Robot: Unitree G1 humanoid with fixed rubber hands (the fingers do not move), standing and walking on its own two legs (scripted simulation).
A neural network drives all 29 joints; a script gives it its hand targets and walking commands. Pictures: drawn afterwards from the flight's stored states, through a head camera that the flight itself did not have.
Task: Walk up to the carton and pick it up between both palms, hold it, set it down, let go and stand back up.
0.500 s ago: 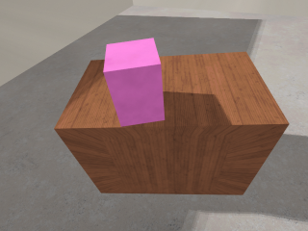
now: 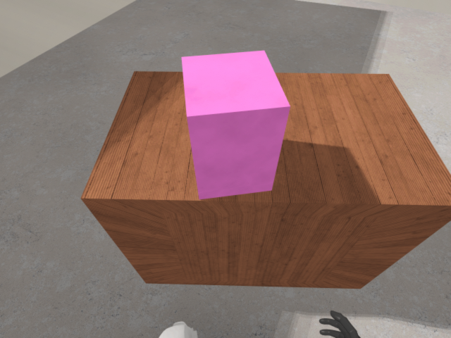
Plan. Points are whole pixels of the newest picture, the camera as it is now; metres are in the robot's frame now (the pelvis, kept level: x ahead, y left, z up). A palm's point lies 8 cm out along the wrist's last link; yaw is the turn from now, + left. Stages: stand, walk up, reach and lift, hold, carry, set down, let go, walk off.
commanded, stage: walk up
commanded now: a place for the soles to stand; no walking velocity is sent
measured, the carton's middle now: (230, 128) +0.54 +0.02 +0.05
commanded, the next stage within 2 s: none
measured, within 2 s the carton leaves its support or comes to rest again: neither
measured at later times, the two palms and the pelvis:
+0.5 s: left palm out of the picture +0.08 +0.23 -0.10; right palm out of the picture +0.03 -0.24 -0.11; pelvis +0.00 +0.01 +0.03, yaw -5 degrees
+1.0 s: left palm out of the picture +0.01 +0.24 -0.12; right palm out of the picture +0.09 -0.26 -0.11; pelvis +0.06 +0.00 +0.01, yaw -2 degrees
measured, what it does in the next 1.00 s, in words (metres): steps on the spot: left foot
